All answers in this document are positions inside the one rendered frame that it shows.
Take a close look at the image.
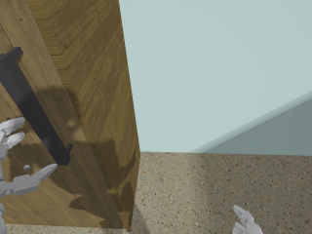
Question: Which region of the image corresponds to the robot right hand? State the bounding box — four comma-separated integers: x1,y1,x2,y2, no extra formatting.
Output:
232,205,263,234

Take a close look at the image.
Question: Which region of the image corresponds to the wardrobe door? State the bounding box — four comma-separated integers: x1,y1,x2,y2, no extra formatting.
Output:
0,0,126,229

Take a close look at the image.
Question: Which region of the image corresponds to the robot left hand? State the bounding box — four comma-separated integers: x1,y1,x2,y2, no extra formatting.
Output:
0,117,58,199

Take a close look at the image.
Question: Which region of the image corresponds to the handle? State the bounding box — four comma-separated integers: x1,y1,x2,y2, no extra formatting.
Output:
0,47,73,166

